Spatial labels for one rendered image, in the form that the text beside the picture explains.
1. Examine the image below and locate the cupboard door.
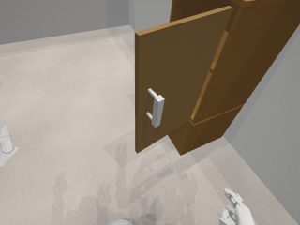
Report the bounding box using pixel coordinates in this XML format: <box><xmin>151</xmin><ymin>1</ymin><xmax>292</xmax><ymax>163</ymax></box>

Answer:
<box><xmin>135</xmin><ymin>6</ymin><xmax>233</xmax><ymax>154</ymax></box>

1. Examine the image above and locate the robot right hand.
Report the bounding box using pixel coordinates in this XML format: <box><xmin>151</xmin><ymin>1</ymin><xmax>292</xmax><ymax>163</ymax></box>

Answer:
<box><xmin>219</xmin><ymin>188</ymin><xmax>255</xmax><ymax>225</ymax></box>

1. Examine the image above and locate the robot left hand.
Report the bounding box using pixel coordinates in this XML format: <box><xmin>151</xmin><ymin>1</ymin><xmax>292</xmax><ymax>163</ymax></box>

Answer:
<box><xmin>0</xmin><ymin>83</ymin><xmax>18</xmax><ymax>168</ymax></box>

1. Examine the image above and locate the handle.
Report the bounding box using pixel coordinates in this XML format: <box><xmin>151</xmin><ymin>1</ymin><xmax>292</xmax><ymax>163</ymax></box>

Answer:
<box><xmin>146</xmin><ymin>88</ymin><xmax>165</xmax><ymax>128</ymax></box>

